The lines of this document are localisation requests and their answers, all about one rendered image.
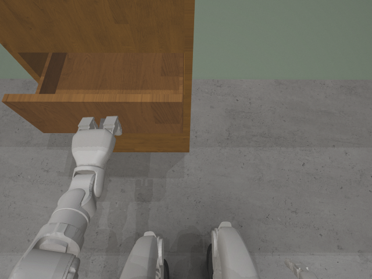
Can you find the handle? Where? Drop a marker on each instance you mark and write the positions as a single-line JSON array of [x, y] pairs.
[[101, 123]]

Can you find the right robot thigh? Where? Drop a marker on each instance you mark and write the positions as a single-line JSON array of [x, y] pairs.
[[236, 261]]

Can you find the cabinet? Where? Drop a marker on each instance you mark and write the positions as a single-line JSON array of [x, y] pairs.
[[30, 29]]

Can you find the left robot shin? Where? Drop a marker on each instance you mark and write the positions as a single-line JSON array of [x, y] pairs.
[[159, 271]]

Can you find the drawer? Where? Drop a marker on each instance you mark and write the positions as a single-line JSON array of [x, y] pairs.
[[145, 90]]

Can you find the left robot upper arm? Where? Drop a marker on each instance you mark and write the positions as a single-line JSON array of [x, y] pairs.
[[44, 264]]

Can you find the robot left hand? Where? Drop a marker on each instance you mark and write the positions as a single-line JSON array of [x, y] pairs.
[[94, 146]]

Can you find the robot right hand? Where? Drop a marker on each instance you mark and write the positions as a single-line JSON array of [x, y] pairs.
[[299, 269]]

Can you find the robot left forearm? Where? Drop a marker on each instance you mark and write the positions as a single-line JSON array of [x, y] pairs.
[[66, 228]]

